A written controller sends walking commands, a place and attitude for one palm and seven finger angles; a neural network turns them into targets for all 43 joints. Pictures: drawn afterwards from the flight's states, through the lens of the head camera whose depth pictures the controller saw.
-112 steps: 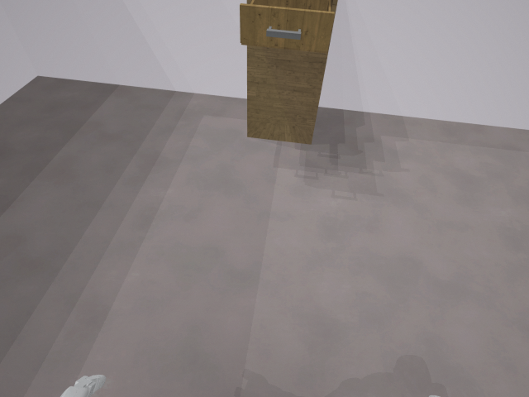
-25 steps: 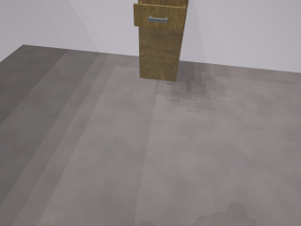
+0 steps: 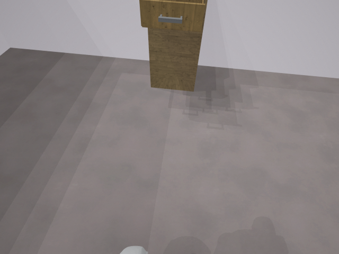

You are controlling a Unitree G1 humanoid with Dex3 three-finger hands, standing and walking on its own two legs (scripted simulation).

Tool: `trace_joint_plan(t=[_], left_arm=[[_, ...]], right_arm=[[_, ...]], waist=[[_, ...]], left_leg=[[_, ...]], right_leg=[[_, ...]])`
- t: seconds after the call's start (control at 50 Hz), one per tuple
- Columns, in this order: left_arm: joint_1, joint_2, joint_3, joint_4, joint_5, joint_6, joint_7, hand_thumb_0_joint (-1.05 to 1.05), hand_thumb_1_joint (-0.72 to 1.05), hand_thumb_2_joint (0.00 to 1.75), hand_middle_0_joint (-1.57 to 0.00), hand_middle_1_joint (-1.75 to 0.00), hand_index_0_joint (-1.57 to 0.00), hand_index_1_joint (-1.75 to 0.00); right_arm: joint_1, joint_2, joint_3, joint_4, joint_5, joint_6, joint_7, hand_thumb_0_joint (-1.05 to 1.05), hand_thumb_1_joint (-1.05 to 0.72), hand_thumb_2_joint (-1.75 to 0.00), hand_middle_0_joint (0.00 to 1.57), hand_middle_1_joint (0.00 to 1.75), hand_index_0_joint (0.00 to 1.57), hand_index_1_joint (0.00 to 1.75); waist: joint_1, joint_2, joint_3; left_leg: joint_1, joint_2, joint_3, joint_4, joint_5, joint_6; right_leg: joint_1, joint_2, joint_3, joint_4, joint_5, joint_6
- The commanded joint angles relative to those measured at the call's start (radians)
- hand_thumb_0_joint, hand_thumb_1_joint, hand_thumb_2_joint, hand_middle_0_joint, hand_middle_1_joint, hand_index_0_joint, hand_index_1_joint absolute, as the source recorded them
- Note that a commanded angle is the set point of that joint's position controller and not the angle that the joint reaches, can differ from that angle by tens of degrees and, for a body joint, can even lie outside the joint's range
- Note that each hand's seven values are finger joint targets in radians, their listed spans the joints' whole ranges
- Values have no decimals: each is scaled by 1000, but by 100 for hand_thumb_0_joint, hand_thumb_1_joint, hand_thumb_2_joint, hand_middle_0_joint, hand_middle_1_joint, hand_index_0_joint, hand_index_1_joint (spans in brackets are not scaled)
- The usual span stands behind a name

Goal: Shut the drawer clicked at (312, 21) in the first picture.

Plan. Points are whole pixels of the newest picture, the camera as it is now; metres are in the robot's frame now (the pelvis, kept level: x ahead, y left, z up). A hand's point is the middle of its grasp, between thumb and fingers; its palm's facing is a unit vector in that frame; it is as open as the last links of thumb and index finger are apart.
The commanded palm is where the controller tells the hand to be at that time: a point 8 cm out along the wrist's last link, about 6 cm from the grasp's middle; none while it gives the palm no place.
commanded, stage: walk to a spot facing it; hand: left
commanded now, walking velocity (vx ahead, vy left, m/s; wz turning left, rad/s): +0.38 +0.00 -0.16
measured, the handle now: (170, 18) +1.25 +0.14 +0.00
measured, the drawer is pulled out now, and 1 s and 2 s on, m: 0.30 0.30 0.30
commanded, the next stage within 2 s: turn to face it in 1.38 s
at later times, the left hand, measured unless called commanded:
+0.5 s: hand (110, 183) +0.33 +0.23 -0.16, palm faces -0.10 -0.98 -0.19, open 7.4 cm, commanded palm none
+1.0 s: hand (135, 152) +0.47 +0.18 -0.17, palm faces -0.14 -0.97 -0.19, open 7.2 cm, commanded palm none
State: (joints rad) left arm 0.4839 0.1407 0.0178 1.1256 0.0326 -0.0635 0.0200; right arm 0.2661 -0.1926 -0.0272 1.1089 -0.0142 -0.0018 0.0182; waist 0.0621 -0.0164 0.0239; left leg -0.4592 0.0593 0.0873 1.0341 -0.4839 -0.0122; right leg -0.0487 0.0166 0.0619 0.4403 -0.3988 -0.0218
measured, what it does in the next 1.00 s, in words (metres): walks ahead: left foot, then right foot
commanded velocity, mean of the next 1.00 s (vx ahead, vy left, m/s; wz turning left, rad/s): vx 0.38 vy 0.00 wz -0.13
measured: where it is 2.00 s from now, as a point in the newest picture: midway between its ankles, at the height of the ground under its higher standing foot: (182, 177)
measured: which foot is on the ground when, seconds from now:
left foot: up 0.00-0.14, down 0.16-0.68, up 0.70-1.00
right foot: down 0.00-0.16, up 0.18-0.66, down 0.68-1.00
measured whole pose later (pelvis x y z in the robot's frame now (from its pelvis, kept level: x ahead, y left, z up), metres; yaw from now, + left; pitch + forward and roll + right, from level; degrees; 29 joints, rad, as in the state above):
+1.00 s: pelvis +0.42 +0.00 +0.01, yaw -11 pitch -1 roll -3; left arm 0.31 0.19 0.05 1.10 0.03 -0.06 0.01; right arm 0.24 -0.17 -0.06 1.04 -0.02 -0.02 0.02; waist -0.01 0.01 0.01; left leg -0.52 0.16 0.10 0.84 -0.22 -0.03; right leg -0.14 0.00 -0.16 0.40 -0.24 -0.02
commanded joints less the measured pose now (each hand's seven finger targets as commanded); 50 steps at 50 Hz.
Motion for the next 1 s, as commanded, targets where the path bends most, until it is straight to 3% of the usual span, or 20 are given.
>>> trace_joint_plan(t=[0.0, 0.06, 0.1, 0.12, 0.14, 0.16, 0.18, 0.24, 0.3, 0.4, 0.54, 0.58, 0.62, 0.64, 0.66, 0.68, 0.74, 0.78, 0.84, 0.98], left_arm=[[29, 175, 40, -20, -1, -8, 9, 0, 90, 90, -20, -30, -20, -30], [-13, 190, 51, -13, -6, -13, 7, 0, 90, 90, -20, -30, -20, -30], [-25, 193, 59, -6, -13, -15, 5, 0, 90, 90, -20, -30, -20, -30], [8, 153, 57, -6, -18, -16, 1, 0, 90, 90, -20, -30, -20, -30], [74, 88, 52, -16, -26, -8, -10, 0, 90, 90, -20, -30, -20, -30], [45, 75, 47, -48, -23, -9, -8, 0, 90, 90, -20, -30, -20, -30], [4, 78, 46, -52, -16, -4, -5, 0, 90, 90, -20, -30, -20, -30], [-66, 54, 48, -52, 0, 19, -28, 0, 90, 90, -20, -30, -20, -30], [-40, 23, 47, -61, 3, 50, -33, 0, 90, 90, -20, -30, -20, -30], [-205, 47, 53, -146, 4, 61, -47, 0, 90, 90, -20, -30, -20, -30], [-438, 56, 41, -225, -3, 41, -50, 0, 90, 90, -20, -30, -20, -30], [-388, 71, 46, -212, -2, 34, -49, 0, 90, 90, -20, -30, -20, -30], [-188, 104, 58, -145, 3, 20, -44, 0, 90, 90, -20, -30, -20, -30], [-55, 177, 78, -105, 9, 7, -35, 0, 90, 90, -20, -30, -20, -30], [66, 291, 110, -79, 4, 0, -21, 0, 90, 90, -20, -30, -20, -30], [70, 325, 111, -70, -20, 2, -17, 0, 90, 90, -20, -30, -20, -30], [-163, 212, 79, -118, -21, 0, -12, 0, 90, 90, -20, -30, -20, -30], [-208, 145, 53, -116, -14, -9, -10, 0, 90, 90, -20, -30, -20, -30], [-216, 123, 58, -108, -2, -17, -5, 0, 90, 90, -20, -30, -20, -30], [-133, 179, 61, -72, -3, -15, -16, 0, 90, 90, -20, -30, -20, -30]], right_arm=[[-198, -36, -18, -169, 6, -46, 12, 0, -90, -90, 20, 30, 20, 30], [-130, -34, -22, -154, 13, -57, 12, 0, -90, -90, 20, 30, 20, 30], [84, -74, -36, -82, 7, -67, -8, 0, -90, -90, 20, 30, 20, 30], [222, -135, -54, -41, -1, -72, -24, 0, -90, -90, 20, 30, 20, 30], [326, -251, -84, -20, -17, -76, -30, 0, -90, -90, 20, 30, 20, 30], [331, -275, -82, -25, -7, -67, -33, 0, -90, -90, 20, 30, 20, 30], [209, -231, -75, -49, -5, -61, -36, 0, -90, -90, 20, 30, 20, 30], [54, -65, -30, -76, -7, -84, -37, 0, -90, -90, 20, 30, 20, 30], [53, -41, -25, -64, -5, -98, -39, 0, -90, -90, 20, 30, 20, 30], [102, -63, -37, -51, -5, -108, -38, 0, -90, -90, 20, 30, 20, 30], [240, -87, -40, 7, -16, -92, -36, 0, -90, -90, 20, 30, 20, 30], [226, -110, -38, 11, -16, -86, -38, 0, -90, -90, 20, 30, 20, 30], [202, -123, -38, 8, -9, -81, -37, 0, -90, -90, 20, 30, 20, 30], [202, -99, -32, 1, 0, -81, -26, 0, -90, -90, 20, 30, 20, 30], [228, -37, -20, -31, 12, -89, -23, 0, -90, -90, 20, 30, 20, 30], [148, -56, -23, -62, 14, -87, -26, 0, -90, -90, 20, 30, 20, 30], [78, -33, -35, -58, 3, -67, -23, 0, -90, -90, 20, 30, 20, 30], [131, 3, -27, -31, -10, -39, -21, 0, -90, -90, 20, 30, 20, 30], [161, 28, -34, -37, -12, -19, -12, 0, -90, -90, 20, 30, 20, 30], [-31, 9, -33, -117, -9, -44, 14, 0, -90, -90, 20, 30, 20, 30]], waist=[[-42, -118, 139], [-88, -131, 112], [-177, -65, -1], [-220, 47, -120], [-225, 324, -230], [-204, 336, -222], [-167, 199, -103], [-78, 64, 101], [-32, 120, 86], [-40, 78, 121], [-120, 76, 135], [-86, 103, 100], [7, 84, -16], [65, -6, -113], [89, -233, -254], [85, -183, -245], [-18, -9, -15], [-76, -32, 38], [-115, -87, 50], [-52, -96, 68]], left_leg=[[-100, 37, 4, -158, 163, -3], [137, -7, 50, -318, 264, 13], [399, -39, 58, -432, 337, 24], [598, 35, -23, -466, 320, 41], [746, 318, -416, -584, 222, 125], [671, 426, -644, -775, 124, 172], [531, 435, -600, -828, -23, 190], [202, 319, -307, -842, 121, 143], [153, 252, -123, -859, 235, 133], [264, 257, -52, -898, 330, 169], [426, 254, 28, -812, 621, 144], [452, 259, 66, -716, 814, 134], [407, 206, 127, -447, 960, 92], [220, 165, 151, -198, 788, 54], [-51, 18, 159, 137, 105, 4], [-161, -8, 19, 320, -81, 18], [-150, 114, -72, 309, 132, 17], [-67, 124, -58, 214, 192, 3], [-21, 129, -31, 52, 220, -17], [8, 86, 29, -319, 260, -13]], right_leg=[[-111, -232, 193, -228, 370, -153], [-190, -191, 114, -192, 443, -110], [-197, -141, 52, 58, 606, -77], [-258, -97, 26, 290, 536, -55], [-445, 25, -73, 644, 16, -9], [-524, 39, -9, 847, -160, -19], [-556, -37, 11, 919, -98, -29], [-528, -125, -22, 889, 74, -9], [-501, -133, -42, 805, 143, 8], [-611, -170, -63, 585, 245, 33], [-518, -103, -181, 231, 223, 0], [-416, -68, -208, 192, 180, -25], [-130, -4, -251, 102, 215, -54], [121, -112, -116, 80, 224, -101], [356, -404, 336, -13, 259, -220], [352, -473, 475, -118, 337, -273], [-40, -391, 222, -193, 184, -180], [-215, -320, 70, -239, 198, -130], [-299, -285, -25, -273, 164, -129], [-189, -283, -21, -249, 67, -129]])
